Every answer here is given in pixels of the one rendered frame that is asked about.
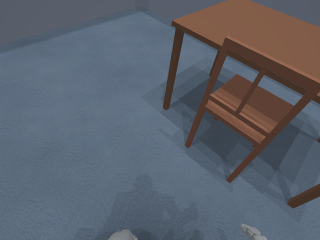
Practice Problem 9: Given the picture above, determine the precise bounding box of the right robot hand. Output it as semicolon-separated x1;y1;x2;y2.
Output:
240;224;267;240

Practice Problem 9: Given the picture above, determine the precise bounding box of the table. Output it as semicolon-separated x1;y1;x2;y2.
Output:
163;0;320;209

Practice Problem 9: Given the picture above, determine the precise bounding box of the chair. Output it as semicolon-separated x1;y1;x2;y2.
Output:
185;36;320;183

